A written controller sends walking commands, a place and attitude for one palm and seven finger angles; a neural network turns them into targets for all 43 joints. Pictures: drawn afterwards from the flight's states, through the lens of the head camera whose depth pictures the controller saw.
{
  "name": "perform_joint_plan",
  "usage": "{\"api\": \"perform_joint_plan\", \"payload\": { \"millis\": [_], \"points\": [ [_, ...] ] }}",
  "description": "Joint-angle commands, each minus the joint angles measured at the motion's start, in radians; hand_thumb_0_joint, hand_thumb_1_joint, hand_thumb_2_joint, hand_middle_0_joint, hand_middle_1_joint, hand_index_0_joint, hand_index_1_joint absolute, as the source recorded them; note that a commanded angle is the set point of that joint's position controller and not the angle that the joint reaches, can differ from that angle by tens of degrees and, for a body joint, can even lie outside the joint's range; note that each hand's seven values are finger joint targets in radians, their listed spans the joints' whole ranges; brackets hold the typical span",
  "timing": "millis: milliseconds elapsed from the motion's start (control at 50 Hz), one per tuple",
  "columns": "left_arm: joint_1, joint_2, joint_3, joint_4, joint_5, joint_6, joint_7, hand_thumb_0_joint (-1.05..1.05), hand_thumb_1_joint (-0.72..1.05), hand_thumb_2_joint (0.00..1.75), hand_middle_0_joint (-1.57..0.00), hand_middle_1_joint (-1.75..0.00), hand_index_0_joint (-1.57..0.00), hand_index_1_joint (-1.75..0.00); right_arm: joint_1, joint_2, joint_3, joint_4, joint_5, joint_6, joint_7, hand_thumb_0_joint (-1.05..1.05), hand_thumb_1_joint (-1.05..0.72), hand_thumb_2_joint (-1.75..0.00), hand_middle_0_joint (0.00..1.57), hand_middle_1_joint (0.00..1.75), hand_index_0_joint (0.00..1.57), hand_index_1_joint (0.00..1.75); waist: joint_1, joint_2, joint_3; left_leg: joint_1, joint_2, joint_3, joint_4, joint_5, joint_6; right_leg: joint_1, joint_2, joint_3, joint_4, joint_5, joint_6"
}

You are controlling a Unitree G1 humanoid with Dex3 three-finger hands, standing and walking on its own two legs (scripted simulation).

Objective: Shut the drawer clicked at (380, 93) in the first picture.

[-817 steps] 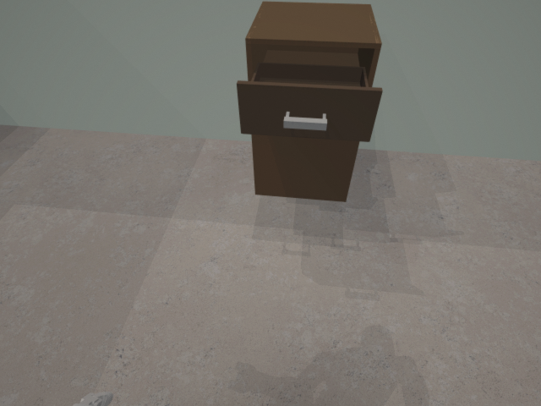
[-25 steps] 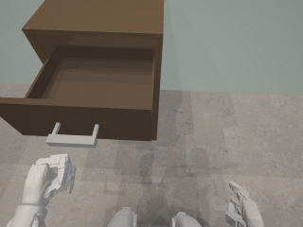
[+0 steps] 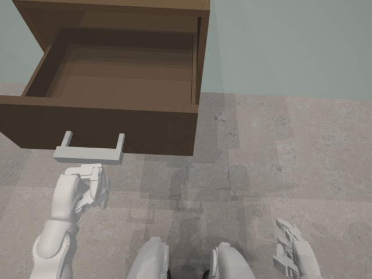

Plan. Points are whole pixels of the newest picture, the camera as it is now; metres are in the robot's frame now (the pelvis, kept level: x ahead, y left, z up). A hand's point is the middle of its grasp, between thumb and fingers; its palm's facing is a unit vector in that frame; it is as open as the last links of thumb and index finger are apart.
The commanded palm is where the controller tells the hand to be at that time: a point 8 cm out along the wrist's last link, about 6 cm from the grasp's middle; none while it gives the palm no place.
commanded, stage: bring the fist close to the handle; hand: left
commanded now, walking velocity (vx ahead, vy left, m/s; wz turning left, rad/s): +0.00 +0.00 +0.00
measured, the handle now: (92, 146) +0.37 +0.22 +0.03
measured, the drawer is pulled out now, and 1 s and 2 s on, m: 0.30 0.27 0.14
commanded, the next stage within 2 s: push the drawer shut in 0.30 s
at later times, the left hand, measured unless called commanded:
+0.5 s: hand (107, 190) +0.28 +0.17 +0.03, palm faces -0.02 -1.00 -0.06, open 3.3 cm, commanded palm +0.27 +0.23 +0.04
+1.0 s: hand (107, 173) +0.32 +0.18 +0.02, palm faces -0.02 -1.00 -0.07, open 2.8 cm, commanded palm +0.33 +0.23 +0.04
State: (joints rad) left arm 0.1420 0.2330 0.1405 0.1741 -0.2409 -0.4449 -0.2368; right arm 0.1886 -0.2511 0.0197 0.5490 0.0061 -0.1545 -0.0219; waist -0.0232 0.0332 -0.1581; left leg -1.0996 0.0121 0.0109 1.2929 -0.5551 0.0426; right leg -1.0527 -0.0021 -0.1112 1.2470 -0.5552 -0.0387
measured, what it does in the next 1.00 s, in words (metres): stands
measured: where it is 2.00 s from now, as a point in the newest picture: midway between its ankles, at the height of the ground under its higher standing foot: outside the picture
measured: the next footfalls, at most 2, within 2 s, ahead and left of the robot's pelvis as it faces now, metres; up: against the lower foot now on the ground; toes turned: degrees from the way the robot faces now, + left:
none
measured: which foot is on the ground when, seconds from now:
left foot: down 0.00-1.00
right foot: down 0.00-1.00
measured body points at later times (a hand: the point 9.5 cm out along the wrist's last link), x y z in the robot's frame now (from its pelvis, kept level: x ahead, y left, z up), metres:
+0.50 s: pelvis +0.01 +0.00 +0.00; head +0.11 +0.01 +0.44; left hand +0.28 +0.22 +0.03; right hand +0.19 -0.24 -0.09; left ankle +0.03 +0.09 -0.62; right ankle +0.02 -0.10 -0.62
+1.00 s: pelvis -0.01 -0.01 +0.00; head +0.10 +0.00 +0.43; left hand +0.31 +0.23 +0.03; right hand +0.16 -0.26 -0.11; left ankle +0.03 +0.09 -0.62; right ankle +0.02 -0.10 -0.62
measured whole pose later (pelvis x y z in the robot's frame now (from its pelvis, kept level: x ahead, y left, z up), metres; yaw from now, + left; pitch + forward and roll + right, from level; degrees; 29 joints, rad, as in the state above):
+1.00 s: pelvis -0.01 -0.01 +0.00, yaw +1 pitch +21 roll -3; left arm -0.10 0.28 0.16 0.37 -0.21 -0.43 -0.22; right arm 0.18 -0.27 0.03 0.59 0.02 -0.09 -0.05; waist -0.02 0.03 -0.15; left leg -1.13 0.01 -0.02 1.31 -0.54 0.03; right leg -1.08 0.00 -0.14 1.26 -0.55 -0.05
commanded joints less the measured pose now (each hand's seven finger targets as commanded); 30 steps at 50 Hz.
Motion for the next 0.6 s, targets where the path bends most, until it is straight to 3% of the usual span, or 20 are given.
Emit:
{"api": "perform_joint_plan", "payload": {
  "millis": [0, 60, 80, 120, 140, 180, 200, 260, 360, 400, 440, 520, 560, 580],
  "points": [
    [-0.024, 0.09, 0.029, -0.266, -0.004, -0.048, 0.044, 0.0, 0.9, 0.9, -1.4, -1.6, -1.4, -1.6, -0.005, -0.143, -0.066, -0.169, 0.007, -0.029, 0.003, 0.0, -0.9, -0.9, 0.2, 0.3, 0.2, 0.3, 0.006, 0.04, -0.372, 0.323, 0.004, -0.096, -0.224, 0.313, -0.025, 0.168, 0.013, 0.052, -0.165, 0.218, 0.008],
    [0.01, 0.108, 0.053, -0.233, 0.014, -0.031, 0.07, 0.0, 0.9, 0.9, -1.4, -1.6, -1.4, -1.6, 0.0, -0.143, -0.064, -0.174, 0.008, -0.004, 0.003, 0.0, -0.9, -0.9, 0.2, 0.3, 0.2, 0.3, 0.006, -0.015, -0.328, 0.267, 0.002, -0.091, -0.224, 0.281, -0.021, 0.18, 0.017, 0.052, -0.167, 0.209, 0.009],
    [-0.004, 0.088, 0.024, -0.234, 0.021, -0.028, 0.074, 0.0, 0.9, 0.9, -1.4, -1.6, -1.4, -1.6, -0.005, -0.141, -0.062, -0.179, 0.009, 0.001, 0.005, 0.0, -0.9, -0.9, 0.2, 0.3, 0.2, 0.3, -0.003, 0.005, -0.305, 0.261, 0.002, -0.093, -0.228, 0.255, -0.022, 0.156, 0.016, 0.049, -0.168, 0.185, 0.009],
    [-0.045, 0.069, 0.004, -0.226, 0.026, -0.029, 0.084, 0.0, 0.9, 0.9, -1.4, -1.6, -1.4, -1.6, -0.007, -0.141, -0.06, -0.177, 0.009, 0.009, 0.003, 0.0, -0.9, -0.9, 0.2, 0.3, 0.2, 0.3, -0.017, -0.01, -0.264, 0.243, 0.0, -0.096, -0.229, 0.199, -0.02, 0.135, 0.017, 0.05, -0.179, 0.143, 0.01],
    [-0.057, 0.086, 0.016, -0.233, 0.029, -0.036, 0.09, 0.0, 0.9, 0.9, -1.4, -1.6, -1.4, -1.6, -0.004, -0.143, -0.06, -0.175, 0.009, 0.011, 0.001, 0.0, -0.9, -0.9, 0.2, 0.3, 0.2, 0.3, -0.018, -0.018, -0.261, 0.235, 0.002, -0.099, -0.226, 0.196, -0.019, 0.132, 0.02, 0.051, -0.176, 0.138, 0.007],
    [-0.031, 0.089, 0.02, -0.251, 0.033, -0.05, 0.093, 0.0, 0.9, 0.9, -1.4, -1.6, -1.4, -1.6, -0.001, -0.14, -0.063, -0.18, 0.007, 0.013, -0.001, 0.0, -0.9, -0.9, 0.2, 0.3, 0.2, 0.3, -0.004, 0.005, -0.292, 0.262, 0.002, -0.1, -0.227, 0.222, -0.024, 0.138, 0.018, 0.05, -0.168, 0.154, 0.003],
    [-0.042, 0.066, -0.009, -0.269, 0.031, -0.056, 0.09, 0.0, 0.9, 0.9, -1.4, -1.6, -1.4, -1.6, -0.003, -0.137, -0.06, -0.183, 0.006, 0.013, 0.001, 0.0, -0.9, -0.9, 0.2, 0.3, 0.2, 0.3, -0.011, 0.016, -0.299, 0.272, -0.001, -0.098, -0.224, 0.235, -0.022, 0.142, 0.017, 0.051, -0.171, 0.165, 0.004],
    [-0.046, 0.081, -0.012, -0.297, 0.04, -0.071, 0.092, 0.0, 0.9, 0.9, -1.4, -1.6, -1.4, -1.6, 0.004, -0.138, -0.061, -0.178, 0.005, 0.016, -0.001, 0.0, -0.9, -0.9, 0.2, 0.3, 0.2, 0.3, -0.009, 0.048, -0.321, 0.31, 0.005, -0.11, -0.223, 0.281, -0.029, 0.128, 0.017, 0.048, -0.159, 0.185, 0.001],
    [-0.031, 0.106, 0.023, -0.245, 0.04, -0.058, 0.092, 0.0, 0.9, 0.9, -1.4, -1.6, -1.4, -1.6, 0.004, -0.14, -0.06, -0.174, 0.005, 0.029, -0.003, 0.0, -0.9, -0.9, 0.2, 0.3, 0.2, 0.3, -0.009, 0.012, -0.297, 0.254, -0.001, -0.095, -0.211, 0.24, -0.022, 0.147, 0.019, 0.056, -0.17, 0.176, 0.004],
    [-0.079, 0.112, 0.033, -0.228, 0.035, -0.049, 0.089, 0.0, 0.9, 0.9, -1.4, -1.6, -1.4, -1.6, 0.0, -0.139, -0.058, -0.169, 0.007, 0.034, -0.006, 0.0, -0.9, -0.9, 0.2, 0.3, 0.2, 0.3, -0.02, 0.0, -0.283, 0.233, -0.005, -0.086, -0.205, 0.221, -0.018, 0.156, 0.019, 0.062, -0.178, 0.175, 0.007],
    [-0.113, 0.115, 0.032, -0.244, 0.036, -0.048, 0.09, 0.0, 0.9, 0.9, -1.4, -1.6, -1.4, -1.6, 0.001, -0.14, -0.058, -0.168, 0.006, 0.034, -0.009, 0.0, -0.9, -0.9, 0.2, 0.3, 0.2, 0.3, -0.018, 0.033, -0.306, 0.248, -0.004, -0.089, -0.199, 0.25, -0.019, 0.152, 0.02, 0.062, -0.167, 0.192, 0.003],
    [-0.156, 0.121, 0.039, -0.252, 0.022, -0.055, 0.078, 0.0, 0.9, 0.9, -1.4, -1.6, -1.4, -1.6, 0.007, -0.139, -0.059, -0.156, 0.006, 0.03, -0.011, 0.0, -0.9, -0.9, 0.2, 0.3, 0.2, 0.3, -0.015, 0.045, -0.353, 0.28, -0.004, -0.082, -0.192, 0.298, -0.021, 0.181, 0.017, 0.069, -0.171, 0.243, 0.005],
    [-0.172, 0.115, 0.031, -0.219, 0.02, -0.048, 0.069, 0.0, 0.9, 0.9, -1.4, -1.6, -1.4, -1.6, 0.017, -0.139, -0.058, -0.148, 0.005, 0.031, -0.012, 0.0, -0.9, -0.9, 0.2, 0.3, 0.2, 0.3, -0.028, 0.028, -0.36, 0.272, -0.004, -0.076, -0.181, 0.319, -0.016, 0.195, 0.018, 0.074, -0.173, 0.276, 0.008],
    [-0.154, 0.14, 0.062, -0.198, 0.016, -0.043, 0.066, 0.0, 0.9, 0.9, -1.4, -1.6, -1.4, -1.6, 0.022, -0.141, -0.059, -0.143, 0.007, 0.033, -0.012, 0.0, -0.9, -0.9, 0.2, 0.3, 0.2, 0.3, -0.018, 0.018, -0.357, 0.261, -0.004, -0.073, -0.183, 0.319, -0.017, 0.213, 0.019, 0.077, -0.176, 0.282, 0.008]
  ]
}}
